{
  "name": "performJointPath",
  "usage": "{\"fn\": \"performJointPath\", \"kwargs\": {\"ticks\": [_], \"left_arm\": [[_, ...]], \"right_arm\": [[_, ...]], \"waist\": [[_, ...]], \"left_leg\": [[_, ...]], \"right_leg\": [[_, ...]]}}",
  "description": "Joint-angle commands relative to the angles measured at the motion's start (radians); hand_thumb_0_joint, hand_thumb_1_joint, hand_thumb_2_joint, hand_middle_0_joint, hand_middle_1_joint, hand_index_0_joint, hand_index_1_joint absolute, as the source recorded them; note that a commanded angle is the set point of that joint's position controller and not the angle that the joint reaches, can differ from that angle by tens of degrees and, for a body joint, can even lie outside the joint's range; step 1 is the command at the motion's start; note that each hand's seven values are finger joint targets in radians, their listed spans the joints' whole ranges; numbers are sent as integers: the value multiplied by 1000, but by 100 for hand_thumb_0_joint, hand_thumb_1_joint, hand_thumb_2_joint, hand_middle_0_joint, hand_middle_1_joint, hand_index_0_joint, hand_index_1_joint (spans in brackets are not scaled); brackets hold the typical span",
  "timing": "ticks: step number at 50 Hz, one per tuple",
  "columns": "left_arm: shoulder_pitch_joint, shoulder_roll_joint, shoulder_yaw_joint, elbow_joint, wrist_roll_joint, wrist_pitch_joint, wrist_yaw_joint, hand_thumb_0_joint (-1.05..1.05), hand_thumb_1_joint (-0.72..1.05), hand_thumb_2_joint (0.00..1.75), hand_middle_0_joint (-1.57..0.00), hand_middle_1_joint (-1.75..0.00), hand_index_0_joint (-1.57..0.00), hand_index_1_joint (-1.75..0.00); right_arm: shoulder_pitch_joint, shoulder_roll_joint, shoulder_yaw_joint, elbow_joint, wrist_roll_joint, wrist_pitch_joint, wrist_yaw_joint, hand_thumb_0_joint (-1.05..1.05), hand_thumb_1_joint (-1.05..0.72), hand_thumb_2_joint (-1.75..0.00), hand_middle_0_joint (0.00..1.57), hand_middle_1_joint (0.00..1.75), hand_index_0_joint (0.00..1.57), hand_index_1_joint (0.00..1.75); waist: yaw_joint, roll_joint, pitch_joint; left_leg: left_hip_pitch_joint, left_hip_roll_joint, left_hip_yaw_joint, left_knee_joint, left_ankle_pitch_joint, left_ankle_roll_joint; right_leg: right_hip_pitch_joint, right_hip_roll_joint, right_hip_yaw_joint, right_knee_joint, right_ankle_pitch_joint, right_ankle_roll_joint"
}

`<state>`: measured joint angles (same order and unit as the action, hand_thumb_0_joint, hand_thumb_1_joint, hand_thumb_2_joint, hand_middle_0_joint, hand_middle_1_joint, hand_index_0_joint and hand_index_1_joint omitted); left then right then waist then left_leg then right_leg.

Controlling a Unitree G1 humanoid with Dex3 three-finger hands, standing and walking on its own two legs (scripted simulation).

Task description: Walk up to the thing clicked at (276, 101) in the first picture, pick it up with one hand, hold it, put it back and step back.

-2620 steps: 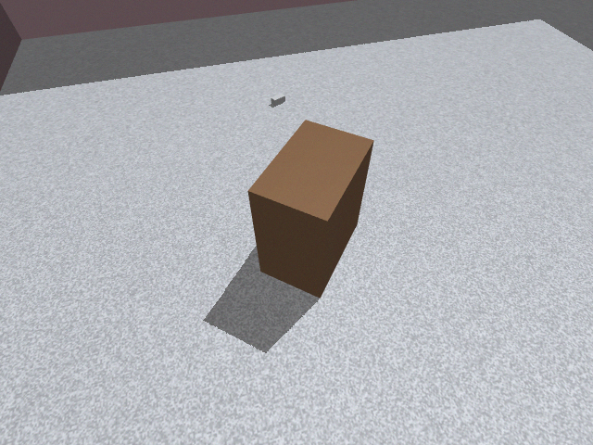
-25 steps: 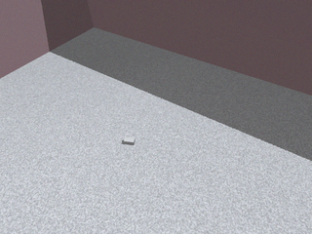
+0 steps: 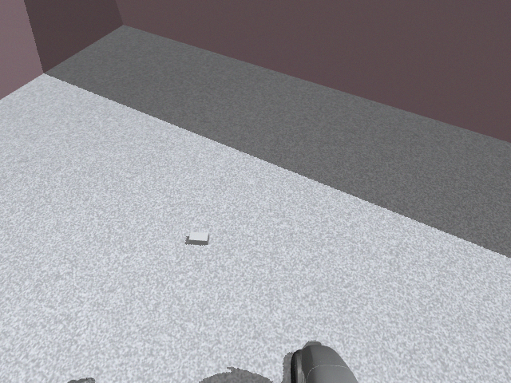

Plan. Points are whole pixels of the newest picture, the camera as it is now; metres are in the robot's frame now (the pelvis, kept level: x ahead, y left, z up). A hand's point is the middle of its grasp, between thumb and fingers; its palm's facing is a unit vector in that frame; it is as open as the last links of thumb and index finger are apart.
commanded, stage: walk up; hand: left
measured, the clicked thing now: (199, 238) +0.71 +0.27 -0.75
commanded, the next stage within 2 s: none
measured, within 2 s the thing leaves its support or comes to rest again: neither
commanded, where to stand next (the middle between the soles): +0.33 +0.02 m, yaw +1 degrees
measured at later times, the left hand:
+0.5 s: hand (125, 323) +0.22 +0.26 -0.14, palm faces -0.03 -0.93 -0.37, open 7.4 cm
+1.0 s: hand (144, 282) +0.30 +0.24 -0.14, palm faces -0.06 -0.91 -0.41, open 7.4 cm
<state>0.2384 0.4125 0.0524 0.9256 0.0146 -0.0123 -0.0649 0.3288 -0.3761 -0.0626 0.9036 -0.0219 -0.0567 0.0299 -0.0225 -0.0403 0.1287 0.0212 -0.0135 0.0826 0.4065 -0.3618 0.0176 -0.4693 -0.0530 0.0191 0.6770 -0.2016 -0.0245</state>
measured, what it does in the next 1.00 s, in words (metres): walks ahead: right foot, then left foot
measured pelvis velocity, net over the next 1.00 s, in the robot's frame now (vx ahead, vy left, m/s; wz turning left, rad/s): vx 0.22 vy -0.02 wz -0.04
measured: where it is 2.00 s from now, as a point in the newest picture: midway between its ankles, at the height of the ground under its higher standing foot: (266, 365)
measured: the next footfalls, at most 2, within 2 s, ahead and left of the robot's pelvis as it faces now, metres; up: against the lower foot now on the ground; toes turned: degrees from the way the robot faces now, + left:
right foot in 0.08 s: +0.20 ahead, -0.13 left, +0.00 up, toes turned -3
left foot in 0.52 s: +0.28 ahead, +0.12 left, +0.00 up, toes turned -3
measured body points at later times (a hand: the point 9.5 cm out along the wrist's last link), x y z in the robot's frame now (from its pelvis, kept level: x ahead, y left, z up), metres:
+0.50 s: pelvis +0.16 -0.01 -0.01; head +0.18 -0.01 +0.44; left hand +0.22 +0.31 -0.12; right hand +0.19 -0.34 -0.12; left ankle +0.25 +0.12 -0.73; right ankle +0.16 -0.12 -0.73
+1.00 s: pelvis +0.22 -0.02 -0.01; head +0.23 -0.05 +0.44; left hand +0.30 +0.29 -0.12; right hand +0.31 -0.33 -0.14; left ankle +0.25 +0.12 -0.73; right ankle +0.23 -0.16 -0.73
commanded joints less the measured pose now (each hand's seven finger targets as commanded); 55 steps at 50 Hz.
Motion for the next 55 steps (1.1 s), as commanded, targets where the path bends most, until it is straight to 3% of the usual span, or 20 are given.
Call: {"fn": "performJointPath", "kwargs": {"ticks": [1, 4, 5, 6, 7, 12, 17, 21, 25, 27, 28, 29, 32, 39, 41, 43, 44, 45, 49, 55], "left_arm": [[-44, 144, 49, -105, 4, -34, 0, 0, 90, 90, -20, -30, -20, -30], [152, 203, 87, -67, 3, -51, 17, 0, 90, 90, -20, -30, -20, -30], [241, 269, 115, -60, 7, -60, 29, 0, 90, 90, -20, -30, -20, -30], [253, 326, 119, -84, -6, -64, 33, 0, 90, 90, -20, -30, -20, -30], [175, 325, 119, -108, -15, -62, 37, 0, 90, 90, -20, -30, -20, -30], [35, 208, 81, -146, -16, -69, 44, 0, 90, 90, -20, -30, -20, -30], [30, 213, 85, -199, 4, -74, 34, 0, 90, 90, -20, -30, -20, -30], [51, 198, 67, -194, 6, -48, 41, 0, 90, 90, -20, -30, -20, -30], [-7, 156, 37, -190, -14, -19, 50, 0, 90, 90, -20, -30, -20, -30], [61, 98, 13, -194, -23, -17, 49, 0, 90, 90, -20, -30, -20, -30], [106, 155, 28, -156, -20, -7, 55, 0, 90, 90, -20, -30, -20, -30], [110, 196, 37, -134, -8, -4, 60, 0, 90, 90, -20, -30, -20, -30], [87, 197, 42, -104, -6, -7, 57, 0, 90, 90, -20, -30, -20, -30], [101, 138, 30, -42, -10, -35, 66, 0, 90, 90, -20, -30, -20, -30], [118, 152, 34, -13, -2, -44, 77, 0, 90, 90, -20, -30, -20, -30], [72, 237, 47, -30, 11, -62, 85, 0, 90, 90, -20, -30, -20, -30], [3, 282, 45, -39, 0, -58, 83, 0, 90, 90, -20, -30, -20, -30], [-68, 271, 38, -57, 1, -55, 79, 0, 90, 90, -20, -30, -20, -30], [-103, 178, 9, -36, -12, -52, 76, 0, 90, 90, -20, -30, -20, -30], [-127, 196, 6, 16, -14, -48, 79, 0, 90, 90, -20, -30, -20, -30]], "right_arm": [[-19, -259, -73, -120, 10, -18, -16, 0, -90, -90, 20, 30, 20, 30], [12, -214, -52, -144, 16, -16, -16, 0, -90, -90, 20, 30, 20, 30], [98, -160, -31, -148, 20, -16, -15, 0, -90, -90, 20, 30, 20, 30], [121, -179, -31, -151, 27, -6, -16, 0, -90, -90, 20, 30, 20, 30], [93, -262, -47, -127, 19, 3, -27, 0, -90, -90, 20, 30, 20, 30], [120, -207, -41, -88, 19, 16, -1, 0, -90, -90, 20, 30, 20, 30], [84, -197, -49, -104, -1, 9, 16, 0, -90, -90, 20, 30, 20, 30], [16, -170, -43, -104, -8, -4, -6, 0, -90, -90, 20, 30, 20, 30], [62, -180, -40, -70, -7, -21, -35, 0, -90, -90, 20, 30, 20, 30], [67, -292, -61, -99, -19, -37, -39, 0, -90, -90, 20, 30, 20, 30], [31, -340, -68, -108, -8, -35, -34, 0, -90, -90, 20, 30, 20, 30], [9, -345, -75, -104, -5, -30, -34, 0, -90, -90, 20, 30, 20, 30], [-10, -284, -49, -113, -4, -30, -38, 0, -90, -90, 20, 30, 20, 30], [-93, -261, -29, -124, 6, -3, -33, 0, -90, -90, 20, 30, 20, 30], [-140, -218, -13, -127, 24, 15, -32, 0, -90, -90, 20, 30, 20, 30], [-130, -142, 11, -129, 39, 24, -29, 0, -90, -90, 20, 30, 20, 30], [-126, -163, 3, -103, 35, 36, -36, 0, -90, -90, 20, 30, 20, 30], [-95, -183, -4, -68, 26, 35, -38, 0, -90, -90, 20, 30, 20, 30], [-119, -217, -8, -11, 33, 14, -29, 0, -90, -90, 20, 30, 20, 30], [-179, -201, 12, 41, 29, 27, -23, 0, -90, -90, 20, 30, 20, 30]], "waist": [[-2, 167, -36], [107, -17, -167], [126, -219, -248], [121, -262, -244], [108, -175, -201], [14, -75, -29], [28, -112, -23], [61, -103, -54], [-3, -4, -144], [11, 225, -174], [21, 203, -138], [13, 210, -124], [16, 230, -116], [38, 239, -166], [65, 162, -177], [39, -39, -163], [24, -78, -136], [-5, -95, -113], [1, -64, -147], [13, -40, -166]], "left_leg": [[-176, 235, -109, -42, 424, 145], [-267, 157, -60, 346, 482, 98], [-390, 51, -12, 626, 230, 61], [-561, -65, -41, 782, -162, 34], [-569, 7, -121, 853, -216, 34], [-452, 79, -156, 726, 40, 22], [-469, 99, -77, 445, 61, -40], [-330, 77, -45, 289, 136, -45], [-128, 53, -70, 74, 281, 9], [-119, 335, -488, -91, 142, 112], [-172, 405, -579, -137, -52, 219], [-165, 411, -613, -136, -139, 250], [-147, 305, -406, -99, 78, 182], [-256, 233, -181, 90, 474, 153], [-326, 187, -132, 181, 373, 92], [-446, 76, -78, 314, 156, 5], [-369, 42, -81, 336, -91, 2], [-278, 66, -104, 315, -108, 6], [-194, 144, -177, 109, 385, 44], [-189, 104, -135, 92, 277, 19]], "right_leg": [[183, 24, -70, -56, 74, -23], [510, 44, -43, -162, 38, -60], [639, -104, 207, -244, -75, -100], [670, -342, 647, -398, -131, -216], [570, -383, 707, -403, -210, -290], [179, -150, 217, -449, -156, -156], [172, -141, 113, -463, -183, -201], [119, -146, 87, -337, 33, -186], [75, -104, 60, -91, 122, -110], [5, 79, -29, 102, -253, -23], [-7, 71, 13, 223, -404, -23], [-34, 35, 38, 284, -405, -22], [-40, 12, 66, 230, -325, -14], [226, 48, -67, -91, -112, 13], [331, 50, -56, -220, 54, 0], [344, -173, 282, -285, 148, -89], [207, -275, 351, -313, 108, -189], [124, -268, 333, -271, 109, -199], [174, -66, 56, -148, 218, -29], [239, -107, 100, -241, 140, -40]]}}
